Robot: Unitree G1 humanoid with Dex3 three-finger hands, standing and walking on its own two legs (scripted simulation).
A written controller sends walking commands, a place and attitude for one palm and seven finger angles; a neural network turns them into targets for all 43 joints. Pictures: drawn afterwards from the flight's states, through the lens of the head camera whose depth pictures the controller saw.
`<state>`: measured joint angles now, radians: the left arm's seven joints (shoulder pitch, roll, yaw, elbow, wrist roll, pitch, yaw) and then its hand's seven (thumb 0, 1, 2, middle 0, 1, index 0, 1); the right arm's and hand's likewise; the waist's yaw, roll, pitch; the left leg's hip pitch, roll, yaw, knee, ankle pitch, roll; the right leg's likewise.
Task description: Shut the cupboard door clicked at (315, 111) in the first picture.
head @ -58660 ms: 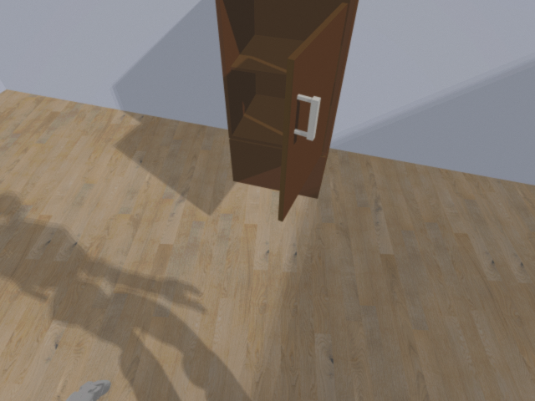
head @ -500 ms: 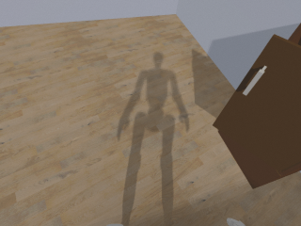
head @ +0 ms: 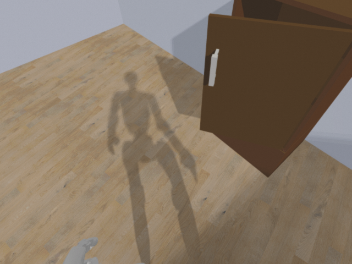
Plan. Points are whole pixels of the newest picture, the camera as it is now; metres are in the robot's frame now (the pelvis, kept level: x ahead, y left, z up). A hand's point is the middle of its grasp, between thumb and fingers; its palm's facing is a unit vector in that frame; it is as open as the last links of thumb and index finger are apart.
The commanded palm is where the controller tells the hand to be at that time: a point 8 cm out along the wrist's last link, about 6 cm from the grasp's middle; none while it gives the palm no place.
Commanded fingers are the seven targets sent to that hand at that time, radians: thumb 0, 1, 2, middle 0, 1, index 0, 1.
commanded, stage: turn to face it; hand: left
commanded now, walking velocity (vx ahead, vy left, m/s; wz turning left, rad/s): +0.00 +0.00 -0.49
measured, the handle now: (214, 67) +0.75 -0.11 -0.01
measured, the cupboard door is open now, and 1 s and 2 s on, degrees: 30 30 30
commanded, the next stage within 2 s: take the last steps up to it in 0.48 s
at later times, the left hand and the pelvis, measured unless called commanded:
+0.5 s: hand out of the picture +0.14 +0.22 -0.16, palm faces -0.15 -0.97 -0.19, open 7.4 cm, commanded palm none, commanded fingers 0.00 0.90 0.90 -0.20 -0.30 -0.20 -0.30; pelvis +0.04 +0.04 +0.02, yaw -12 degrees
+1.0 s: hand (127, 250) +0.18 +0.15 -0.15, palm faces -0.29 -0.94 -0.17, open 7.4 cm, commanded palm none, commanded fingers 0.00 0.90 0.90 -0.20 -0.30 -0.20 -0.30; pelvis +0.10 -0.01 +0.02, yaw -18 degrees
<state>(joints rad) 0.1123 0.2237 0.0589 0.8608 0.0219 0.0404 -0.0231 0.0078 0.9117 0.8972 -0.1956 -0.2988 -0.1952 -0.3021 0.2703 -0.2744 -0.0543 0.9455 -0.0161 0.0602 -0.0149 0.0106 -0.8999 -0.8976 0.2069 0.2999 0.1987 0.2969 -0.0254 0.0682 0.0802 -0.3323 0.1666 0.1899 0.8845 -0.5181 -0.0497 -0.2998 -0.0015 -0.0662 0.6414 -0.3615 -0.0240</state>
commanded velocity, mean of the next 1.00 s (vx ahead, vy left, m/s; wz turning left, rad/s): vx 0.13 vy -0.04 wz -0.23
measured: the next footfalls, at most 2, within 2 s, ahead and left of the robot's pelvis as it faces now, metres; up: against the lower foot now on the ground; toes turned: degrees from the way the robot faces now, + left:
left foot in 0.36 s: +0.08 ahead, +0.13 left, +0.00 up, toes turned -6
right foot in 0.76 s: +0.03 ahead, -0.10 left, +0.00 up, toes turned -21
